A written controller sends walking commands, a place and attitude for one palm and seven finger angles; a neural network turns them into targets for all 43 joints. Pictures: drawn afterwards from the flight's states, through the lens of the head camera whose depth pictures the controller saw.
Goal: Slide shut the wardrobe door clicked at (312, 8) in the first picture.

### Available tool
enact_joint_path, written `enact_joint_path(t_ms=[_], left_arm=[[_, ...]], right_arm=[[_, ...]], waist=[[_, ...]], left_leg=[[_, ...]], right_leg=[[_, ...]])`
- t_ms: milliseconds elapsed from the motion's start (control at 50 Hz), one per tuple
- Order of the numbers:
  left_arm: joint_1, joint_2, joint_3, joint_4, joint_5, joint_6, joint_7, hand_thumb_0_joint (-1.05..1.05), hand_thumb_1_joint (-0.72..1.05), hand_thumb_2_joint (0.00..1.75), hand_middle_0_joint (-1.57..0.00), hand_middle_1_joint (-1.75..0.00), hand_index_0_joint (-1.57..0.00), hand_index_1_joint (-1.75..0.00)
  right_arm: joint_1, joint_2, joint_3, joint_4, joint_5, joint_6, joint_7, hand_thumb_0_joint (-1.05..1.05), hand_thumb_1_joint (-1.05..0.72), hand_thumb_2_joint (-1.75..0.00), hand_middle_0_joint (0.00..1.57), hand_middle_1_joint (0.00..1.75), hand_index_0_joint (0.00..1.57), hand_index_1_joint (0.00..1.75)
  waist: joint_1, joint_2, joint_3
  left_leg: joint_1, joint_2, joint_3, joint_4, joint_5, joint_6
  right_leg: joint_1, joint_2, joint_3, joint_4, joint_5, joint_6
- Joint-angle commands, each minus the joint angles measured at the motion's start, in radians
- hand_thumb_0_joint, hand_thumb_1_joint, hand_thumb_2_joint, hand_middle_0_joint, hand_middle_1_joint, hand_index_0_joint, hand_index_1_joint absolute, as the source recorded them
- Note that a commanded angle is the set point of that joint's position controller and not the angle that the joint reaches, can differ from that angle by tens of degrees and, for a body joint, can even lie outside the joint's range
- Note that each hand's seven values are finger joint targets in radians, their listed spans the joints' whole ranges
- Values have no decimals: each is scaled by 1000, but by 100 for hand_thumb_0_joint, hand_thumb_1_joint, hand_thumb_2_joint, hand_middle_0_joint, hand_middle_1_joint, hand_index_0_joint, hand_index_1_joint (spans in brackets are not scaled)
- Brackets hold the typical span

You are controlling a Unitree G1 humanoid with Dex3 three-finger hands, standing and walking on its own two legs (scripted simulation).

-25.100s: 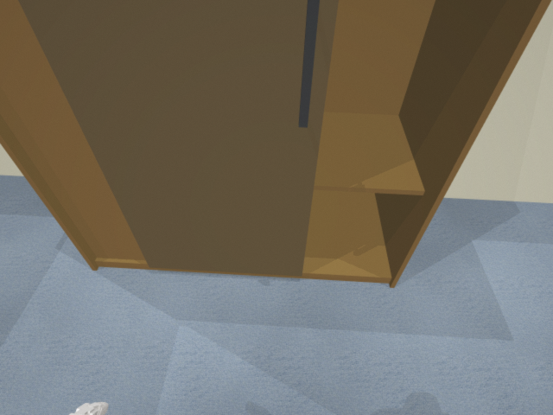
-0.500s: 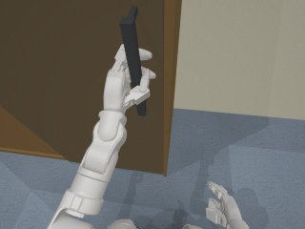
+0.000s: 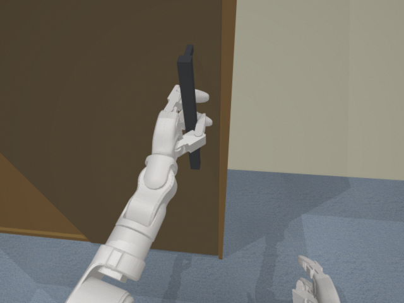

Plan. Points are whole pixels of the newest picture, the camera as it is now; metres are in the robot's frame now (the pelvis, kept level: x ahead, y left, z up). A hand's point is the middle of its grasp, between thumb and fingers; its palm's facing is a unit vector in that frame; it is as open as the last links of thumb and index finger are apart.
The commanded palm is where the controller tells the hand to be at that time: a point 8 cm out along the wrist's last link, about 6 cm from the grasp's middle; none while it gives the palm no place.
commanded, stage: stop walking and hold the door there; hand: left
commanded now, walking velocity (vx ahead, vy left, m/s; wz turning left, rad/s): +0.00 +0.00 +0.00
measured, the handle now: (192, 116) +0.42 +0.06 +0.17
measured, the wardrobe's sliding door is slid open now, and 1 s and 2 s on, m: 0.00 0.00 0.00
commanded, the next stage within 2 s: loosen the grip on the handle in 0.02 s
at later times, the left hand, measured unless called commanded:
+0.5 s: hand (193, 134) +0.36 +0.05 +0.17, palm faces -0.07 -1.00 -0.05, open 12.8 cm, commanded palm +0.34 +0.11 +0.17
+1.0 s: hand (192, 133) +0.37 +0.06 +0.17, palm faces -0.13 -0.99 -0.05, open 14.7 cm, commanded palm +0.35 +0.13 +0.16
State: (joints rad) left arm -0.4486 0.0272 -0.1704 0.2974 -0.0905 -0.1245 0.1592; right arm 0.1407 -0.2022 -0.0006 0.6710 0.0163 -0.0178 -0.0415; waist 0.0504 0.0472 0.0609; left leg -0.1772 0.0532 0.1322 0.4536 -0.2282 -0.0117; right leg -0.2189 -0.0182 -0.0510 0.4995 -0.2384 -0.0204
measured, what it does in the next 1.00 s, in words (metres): stands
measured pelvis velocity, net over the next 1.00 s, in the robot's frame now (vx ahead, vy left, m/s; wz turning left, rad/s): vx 0.00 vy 0.00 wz -0.04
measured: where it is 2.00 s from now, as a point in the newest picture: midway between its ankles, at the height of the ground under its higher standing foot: outside the picture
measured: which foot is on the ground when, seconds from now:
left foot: down 0.00-1.00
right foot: down 0.00-1.00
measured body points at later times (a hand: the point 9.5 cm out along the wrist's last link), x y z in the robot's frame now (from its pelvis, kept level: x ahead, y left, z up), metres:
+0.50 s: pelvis -0.03 +0.00 -0.01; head -0.05 -0.01 +0.44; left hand +0.36 +0.11 +0.18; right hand +0.11 -0.24 -0.10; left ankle +0.01 +0.12 -0.74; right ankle +0.02 -0.10 -0.74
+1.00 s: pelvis +0.00 +0.00 +0.00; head -0.01 +0.00 +0.45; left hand +0.37 +0.11 +0.17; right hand +0.14 -0.23 -0.09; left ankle +0.01 +0.12 -0.74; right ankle +0.02 -0.10 -0.74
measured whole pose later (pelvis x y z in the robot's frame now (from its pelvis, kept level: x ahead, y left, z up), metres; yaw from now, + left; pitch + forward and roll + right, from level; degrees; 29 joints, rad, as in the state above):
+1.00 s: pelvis +0.00 +0.00 +0.00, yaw -2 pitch -1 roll +1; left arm -0.43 0.10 -0.05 0.38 -0.09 -0.21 0.04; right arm 0.23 -0.22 0.03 0.67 0.02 -0.16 -0.01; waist -0.01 0.00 -0.01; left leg -0.22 0.03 0.09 0.47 -0.24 0.00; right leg -0.27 0.00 -0.02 0.50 -0.22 -0.02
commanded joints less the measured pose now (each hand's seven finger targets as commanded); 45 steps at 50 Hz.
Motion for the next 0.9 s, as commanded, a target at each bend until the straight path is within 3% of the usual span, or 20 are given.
enact_joint_path(t_ms=[0, 80, 100, 120, 140, 160, 180, 200, 240, 280, 340, 420, 480, 500, 540, 620, 680, 760, 800, 880], left_arm=[[-454, -119, -203, -240, 48, -73, -91, 0, 90, 90, -45, -140, -45, -140], [-451, -115, -208, -237, 50, -76, -91, 0, 90, 90, -45, -140, -45, -140], [-1049, 660, 464, -317, 167, -107, -49, 0, 90, 90, -45, -140, -45, -140], [-785, 234, 227, 168, 137, 3, -79, 0, 78, 84, -45, -140, -45, -140], [-500, 19, 150, 103, 42, 24, -122, 0, 66, 78, -45, -140, -45, -140], [-499, 54, 197, -26, -42, 6, -146, 0, 54, 73, -45, -140, -45, -140], [-445, 100, 249, -47, -82, 3, -143, 0, 42, 67, -45, -140, -45, -140], [-529, 71, 191, -129, -95, -16, -136, 0, 30, 61, -45, -140, -45, -140], [-533, 16, 102, -40, -46, -67, -112, 0, 5, 49, -45, -140, -45, -140], [-496, 29, 89, 19, -12, -114, -88, 0, -19, 37, -45, -140, -45, -140], [-599, 38, 56, 17, 2, -174, -80, 0, -55, 20, -42, -137, -42, -137], [-652, 77, 62, 52, 18, -218, -77, 0, -55, 20, -37, -130, -37, -130], [-621, 90, 80, 90, 4, -222, -83, 0, -55, 20, -33, -125, -33, -125], [-628, 283, 257, 92, -1, -221, -76, 0, -55, 20, -32, -123, -32, -123], [-630, 195, 186, 58, -20, -207, -90, 0, -55, 20, -29, -120, -29, -120], [-548, 165, 180, 33, -39, -206, -94, 0, -55, 20, -25, -115, -25, -115], [-486, 165, 172, -42, -21, -204, -84, 0, -55, 20, -25, -115, -25, -115], [-436, 158, 160, -100, -5, -180, -72, 0, -55, 20, -25, -115, -25, -115], [-423, 200, 210, -32, -4, -163, -70, 0, -55, 20, -25, -115, -25, -115], [-382, 215, 229, -99, -6, -147, -79, 0, -55, 20, -25, -115, -25, -115]], right_arm=[[-105, -70, -16, -142, 2, -42, -8, 0, -90, -90, 20, 30, 20, 30], [-98, -76, -21, -134, 2, -40, -11, 0, -90, -90, 20, 30, 20, 30], [-60, -143, -105, -133, -41, -77, -12, 0, -90, -90, 20, 30, 20, 30], [-31, -103, -41, -105, -16, -156, 20, 0, -90, -90, 20, 30, 20, 30], [25, -102, -45, -89, 32, -166, 31, 0, -90, -90, 20, 30, 20, 30], [30, -125, -32, -110, 31, -161, 35, 0, -90, -90, 20, 30, 20, 30], [4, -115, -23, -113, 29, -166, 38, 0, -90, -90, 20, 30, 20, 30], [-26, -114, -9, -128, 20, -173, 44, 0, -90, -90, 20, 30, 20, 30], [2, -119, -13, -126, 25, -182, 56, 0, -90, -90, 20, 30, 20, 30], [6, -127, -16, -139, 28, -184, 59, 0, -90, -90, 20, 30, 20, 30], [-5, -129, -8, -150, 30, -202, 56, 0, -90, -90, 20, 30, 20, 30], [15, -133, -8, -134, 31, -225, 45, 0, -90, -90, 20, 30, 20, 30], [28, -137, -10, -120, 31, -237, 39, 0, -90, -90, 20, 30, 20, 30], [27, -156, -13, -111, 32, -234, 29, 0, -90, -90, 20, 30, 20, 30], [2, -138, -4, -122, 31, -235, 26, 0, -90, -90, 20, 30, 20, 30], [9, -142, -8, -119, 27, -248, 26, 0, -90, -90, 20, 30, 20, 30], [17, -142, -14, -122, 19, -251, 31, 0, -90, -90, 20, 30, 20, 30], [38, -144, -20, -120, 13, -243, 35, 0, -90, -90, 20, 30, 20, 30], [60, -153, -18, -109, 10, -226, 30, 0, -90, -90, 20, 30, 20, 30], [38, -140, -14, -129, 10, -201, 26, 0, -90, -90, 20, 30, 20, 30]], waist=[[-81, -72, -305], [-84, -101, -315], [-9, -455, -141], [-152, -448, -489], [-57, -359, -470], [-49, -20, -560], [-4, 251, -564], [-29, 219, -485], [-83, -78, -316], [-90, -202, -222], [-96, -141, -218], [-92, -105, -239], [-91, -145, -248], [-55, -160, -276], [-61, -151, -289], [-53, -132, -275], [-45, -86, -298], [-53, -120, -321], [-60, -181, -279], [-36, -96, -325]], left_leg=[[149, 90, -91, -58, 160, 42], [170, 87, -91, -53, 190, 41], [182, 126, -47, 63, 203, 83], [18, -47, -67, -89, 388, 56], [40, -26, -81, -51, 458, 25], [227, -15, -83, -30, 531, -6], [322, -13, -66, -16, 537, -38], [289, -11, -74, -6, 426, -46], [113, -7, -84, -24, 162, 0], [23, -5, -92, -55, -19, 15], [-7, -24, -82, -58, -180, 21], [-37, -42, -77, -45, -207, 25], [-56, -46, -79, -42, -198, 29], [-85, -50, -72, -41, -188, 32], [-89, -59, -62, -42, -158, 37], [-64, -53, -69, -48, -121, 39], [-27, -50, -67, -45, -45, 38], [6, -47, -66, -32, 64, 42], [-23, -47, -73, -32, 54, 43], [8, -50, -66, -29, 105, 38]], right_leg=[[19, -72, 124, -87, 193, -2], [21, -73, 122, -91, 224, -3], [-105, -53, 186, -219, 472, 57], [185, 10, 84, 25, 670, -19], [137, 12, 4, 62, 591, -26], [71, 2, 10, 46, 461, -14], [21, -4, 16, 37, 359, -27], [-13, 3, 7, -1, 270, -26], [-57, 11, 9, -39, 146, -11], [-88, 10, 17, -59, 8, -2], [-116, 5, 51, -80, -130, -4], [-105, 2, 78, -95, -187, -8], [-89, 0, 83, -112, -203, -2], [-39, -5, 108, -133, -230, -2], [-3, -10, 118, -144, -219, 3], [-7, -1, 96, -134, -150, 0], [1, 4, 79, -114, -65, 0], [16, 14, 64, -94, 72, 3], [0, 16, 60, -103, 70, 10], [41, 14, 55, -82, 141, 3]])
